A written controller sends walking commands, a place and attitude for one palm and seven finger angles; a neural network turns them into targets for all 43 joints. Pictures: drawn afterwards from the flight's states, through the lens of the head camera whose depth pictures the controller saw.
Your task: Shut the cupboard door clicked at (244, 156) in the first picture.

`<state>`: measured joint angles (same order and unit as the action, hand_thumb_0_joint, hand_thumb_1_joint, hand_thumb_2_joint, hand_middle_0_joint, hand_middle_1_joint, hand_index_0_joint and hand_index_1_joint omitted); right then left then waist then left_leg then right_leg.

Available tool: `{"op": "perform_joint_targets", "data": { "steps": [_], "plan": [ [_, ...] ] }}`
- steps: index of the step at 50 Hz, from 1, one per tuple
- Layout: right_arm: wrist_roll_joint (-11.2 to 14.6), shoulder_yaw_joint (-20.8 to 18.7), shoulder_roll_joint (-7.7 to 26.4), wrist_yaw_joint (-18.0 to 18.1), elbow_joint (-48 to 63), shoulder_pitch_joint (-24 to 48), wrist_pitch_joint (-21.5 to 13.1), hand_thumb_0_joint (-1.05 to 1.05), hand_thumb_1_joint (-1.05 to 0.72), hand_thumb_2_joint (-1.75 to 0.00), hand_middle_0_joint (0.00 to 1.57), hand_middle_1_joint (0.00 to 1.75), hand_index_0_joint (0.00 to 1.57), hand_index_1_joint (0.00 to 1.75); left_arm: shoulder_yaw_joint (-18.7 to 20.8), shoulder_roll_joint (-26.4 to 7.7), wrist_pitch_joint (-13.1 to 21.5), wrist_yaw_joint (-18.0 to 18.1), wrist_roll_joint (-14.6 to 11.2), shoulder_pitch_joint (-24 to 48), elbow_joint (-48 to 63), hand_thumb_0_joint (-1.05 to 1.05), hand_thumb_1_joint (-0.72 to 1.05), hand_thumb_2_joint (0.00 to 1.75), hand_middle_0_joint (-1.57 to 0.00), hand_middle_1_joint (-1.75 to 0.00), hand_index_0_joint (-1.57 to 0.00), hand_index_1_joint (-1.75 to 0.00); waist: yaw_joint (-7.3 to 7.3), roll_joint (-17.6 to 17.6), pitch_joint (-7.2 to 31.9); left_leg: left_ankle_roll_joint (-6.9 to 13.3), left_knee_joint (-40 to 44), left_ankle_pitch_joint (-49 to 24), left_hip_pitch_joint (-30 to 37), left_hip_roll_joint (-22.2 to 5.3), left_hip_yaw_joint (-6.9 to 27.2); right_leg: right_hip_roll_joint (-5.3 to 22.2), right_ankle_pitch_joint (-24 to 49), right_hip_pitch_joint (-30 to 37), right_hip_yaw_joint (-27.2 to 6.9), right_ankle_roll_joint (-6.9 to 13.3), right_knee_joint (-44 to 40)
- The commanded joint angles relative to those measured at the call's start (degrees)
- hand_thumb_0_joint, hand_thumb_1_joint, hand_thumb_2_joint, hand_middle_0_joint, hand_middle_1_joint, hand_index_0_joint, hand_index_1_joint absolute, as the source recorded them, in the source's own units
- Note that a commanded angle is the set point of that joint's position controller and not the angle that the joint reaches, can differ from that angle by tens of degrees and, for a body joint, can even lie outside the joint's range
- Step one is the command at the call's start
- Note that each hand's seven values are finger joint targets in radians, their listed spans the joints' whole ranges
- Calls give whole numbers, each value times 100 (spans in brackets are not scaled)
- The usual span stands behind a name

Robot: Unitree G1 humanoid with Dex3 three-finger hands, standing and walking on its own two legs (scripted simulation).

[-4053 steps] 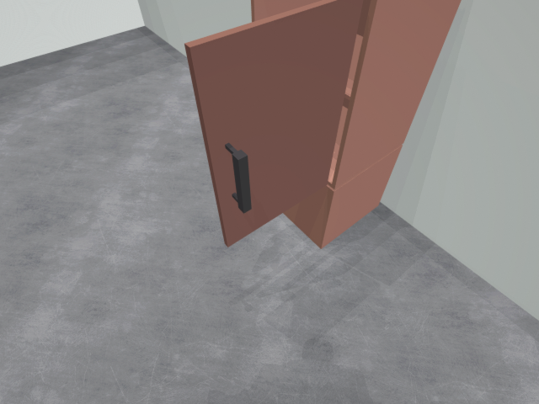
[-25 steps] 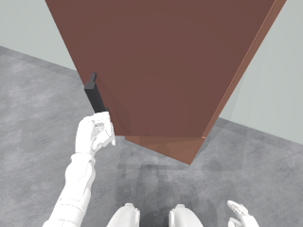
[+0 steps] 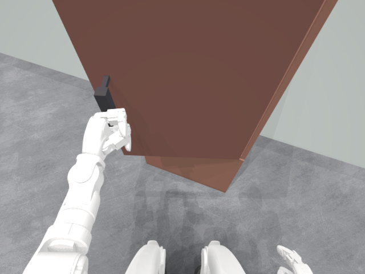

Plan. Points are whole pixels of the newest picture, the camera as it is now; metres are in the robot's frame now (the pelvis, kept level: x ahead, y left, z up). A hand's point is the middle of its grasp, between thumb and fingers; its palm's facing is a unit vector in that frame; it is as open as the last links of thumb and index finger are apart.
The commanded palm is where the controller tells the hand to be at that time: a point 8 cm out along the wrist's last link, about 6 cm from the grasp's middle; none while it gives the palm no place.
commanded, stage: push the door shut along its arc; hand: left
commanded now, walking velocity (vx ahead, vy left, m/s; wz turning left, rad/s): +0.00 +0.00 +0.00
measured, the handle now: (114, 111) +0.47 +0.18 +0.04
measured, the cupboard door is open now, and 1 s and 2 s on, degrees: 19 5 0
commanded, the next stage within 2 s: pull the fist back off the door in 1.48 s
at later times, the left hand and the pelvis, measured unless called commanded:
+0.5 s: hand (136, 113) +0.47 +0.12 +0.04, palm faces -0.24 -0.97 -0.03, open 3.1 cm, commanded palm +0.46 +0.16 +0.05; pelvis -0.01 +0.02 -0.02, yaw +0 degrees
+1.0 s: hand (158, 97) +0.52 +0.07 +0.04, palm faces -0.36 -0.93 -0.05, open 3.0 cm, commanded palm +0.52 +0.12 +0.05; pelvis +0.01 +0.01 -0.02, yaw -2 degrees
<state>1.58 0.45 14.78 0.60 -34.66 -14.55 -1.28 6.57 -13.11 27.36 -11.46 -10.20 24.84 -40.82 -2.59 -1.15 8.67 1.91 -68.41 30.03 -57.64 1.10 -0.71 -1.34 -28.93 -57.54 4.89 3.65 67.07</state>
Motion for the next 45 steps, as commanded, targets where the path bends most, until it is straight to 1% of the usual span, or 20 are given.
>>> {"op": "perform_joint_targets", "data": {
  "steps": [1, 3, 5, 8, 9, 11, 12, 16, 17, 20, 23, 26, 28, 29, 32, 34, 39, 43, 44, 45],
  "plan": [
    [32, -316, 793, 55, 517, -371, -176, 0, -90, -90, 20, 30, 20, 30, 104, -672, 175, -137, -59, 2401, 610, 0, 90, 90, -130, -150, -130, -150, -341, 169, 2020, 12, 794, -1183, 809, -46, 303, 101, 1440, 1411, -709, -224, -1030],
    [33, -335, 825, 70, 462, -437, -189, 0, -90, -90, 20, 30, 20, 30, 149, -717, 179, -157, -48, 2725, 420, 0, 90, 90, -130, -150, -130, -150, -401, 231, 2029, 26, 765, -1123, 833, -54, 345, 85, 1328, 1230, -676, -223, -1009],
    [28, -349, 831, 45, 433, -511, -197, 0, -90, -90, 20, 30, 20, 30, -74, -477, 203, -202, -27, 3017, 313, 0, 90, 90, -130, -150, -130, -150, -459, 102, 2090, 16, 801, -1103, 990, -45, 401, 81, 1245, 1082, -609, -203, -991],
    [23, -360, 903, 38, 345, -615, -189, 0, -90, -90, 20, 30, 20, 30, 36, -683, 218, -255, 41, 3413, -50, 0, 90, 90, -130, -150, -130, -150, -524, -18, 2142, 6, 771, -1101, 1123, -71, 488, 58, 1124, 735, -530, -172, -910],
    [23, -355, 880, 24, 326, -643, -188, 0, -90, -90, 20, 30, 20, 30, -149, -466, 223, -293, 44, 3592, -171, 0, 90, 90, -130, -150, -130, -150, -604, -20, 2093, 14, 767, -1030, 1144, -64, 497, 52, 1032, 625, -515, -180, -928],
    [18, -359, 938, 26, 283, -705, -186, 0, -90, -90, 20, 30, 20, 30, 4, -725, 263, -317, 86, 3932, -349, 0, 90, 90, -130, -150, -130, -150, -631, 21, 2104, 18, 751, -890, 1076, -79, 544, 40, 860, 539, -528, -166, -915],
    [8, -358, 954, 24, 276, -753, -199, 0, -90, -90, 20, 30, 20, 30, -68, -701, 290, -338, 105, 4134, -393, 0, 90, 90, -130, -150, -130, -150, -662, -213, 2156, 7, 768, -914, 1215, -78, 608, 25, 825, 346, -469, -137, -849],
    [-1, -347, 1018, 2, 178, -853, -190, 0, -90, -90, 20, 30, 20, 30, -72, -742, 261, -378, 146, 4638, -864, 0, 90, 90, -130, -150, -130, -150, -803, -165, 2144, -1, 766, -690, 1232, -104, 722, 13, 616, 25, -421, -132, -812],
    [-15, -345, 1035, 7, 175, -908, -209, 0, -90, -90, 20, 30, 20, 30, -29, -838, 287, -383, 156, 4840, -867, 0, 90, 90, -130, -150, -130, -150, -796, -386, 2232, -11, 760, -736, 1322, -103, 772, 4, 625, -79, -395, -102, -738],
    [-41, -356, 1056, -26, 101, -981, -213, 0, -90, -90, 20, 30, 20, 30, -264, -554, 250, -380, 202, 5169, -1077, 0, 90, 90, -130, -150, -130, -150, -951, -434, 2325, -34, 761, -708, 1531, -144, 909, 6, 632, -417, -341, -117, -678],
    [-70, -355, 1128, -45, 80, -1108, -205, 0, -90, -90, 20, 30, 20, 30, 12, -943, 243, -377, 249, 5403, -1141, 0, 90, 90, -130, -150, -130, -150, -944, -554, 2587, -50, 706, -957, 1631, -165, 973, -2, 745, -474, -313, -97, -571],
    [-95, -366, 1116, -79, 94, -1209, -163, 0, -90, -90, 20, 30, 20, 30, 45, -972, 232, -419, 280, 5468, -1138, 0, 90, 90, -130, -150, -130, -150, -948, -520, 2854, -58, 627, -1355, 1726, -175, 970, -19, 941, -353, -306, -100, -535],
    [-104, -359, 1129, -95, 93, -1256, -138, 0, -90, -90, 20, 30, 20, 30, 144, -1097, 235, -424, 294, 5577, -1140, 0, 90, 90, -130, -150, -130, -150, -920, -708, 2961, -97, 620, -1538, 1915, -211, 1043, -25, 998, -497, -278, -85, -465],
    [-106, -361, 1107, -111, 87, -1273, -121, 0, -90, -90, 20, 30, 20, 30, 46, -946, 208, -430, 272, 5654, -1149, 0, 90, 90, -130, -150, -130, -150, -967, -736, 2898, -102, 621, -1603, 1949, -206, 1038, -29, 1037, -510, -270, -91, -487],
    [-127, -357, 1148, -114, 100, -1405, -66, 0, -90, -90, 20, 30, 20, 30, 445, -1390, 186, -365, 301, 5665, -1259, 0, 90, 90, -130, -150, -130, -150, -958, -555, 2922, -72, 572, -1808, 1816, -215, 1016, -64, 1151, -353, -276, -92, -477],
    [-132, -356, 1114, -141, 85, -1422, -30, 0, -90, -90, 20, 30, 20, 30, 348, -1258, 174, -355, 332, 5801, -1217, 0, 90, 90, -130, -150, -130, -150, -1005, -585, 2896, -75, 528, -1925, 1844, -234, 989, -58, 1233, -386, -288, -109, -485],
    [-163, -317, 1102, -181, 138, -1560, 74, 0, -90, -90, 20, 30, 20, 30, 747, -1718, 109, -345, 441, 5664, -1543, 0, 90, 90, -130, -150, -130, -150, -955, -479, 2929, -28, 397, -2193, 1454, -203, 829, -85, 1534, -10, -348, -122, -440],
    [-171, -327, 1075, -227, 214, -1633, 151, 0, -90, -90, 20, 30, 20, 30, 799, -1770, 63, -470, 485, 5492, -1495, 0, 90, 90, -130, -150, -130, -150, -882, -600, 3215, -39, 319, -2651, 1560, -209, 777, -96, 1933, 153, -367, -133, -371],
    [-149, -338, 1047, -237, 230, -1594, 172, 0, -90, -90, 20, 30, 20, 30, 583, -1535, 39, -545, 465, 5525, -1426, 0, 90, 90, -130, -150, -130, -150, -954, -558, 3147, -24, 302, -2595, 1562, -208, 733, -103, 1954, 130, -386, -150, -424],
    [-145, -347, 1062, -223, 209, -1621, 194, 0, -90, -90, 20, 30, 20, 30, 588, -1567, 14, -577, 459, 5614, -1418, 0, 90, 90, -130, -150, -130, -150, -1013, -414, 3081, -2, 287, -2506, 1464, -211, 729, -104, 1957, 179, -399, -163, -455]
  ]
}}
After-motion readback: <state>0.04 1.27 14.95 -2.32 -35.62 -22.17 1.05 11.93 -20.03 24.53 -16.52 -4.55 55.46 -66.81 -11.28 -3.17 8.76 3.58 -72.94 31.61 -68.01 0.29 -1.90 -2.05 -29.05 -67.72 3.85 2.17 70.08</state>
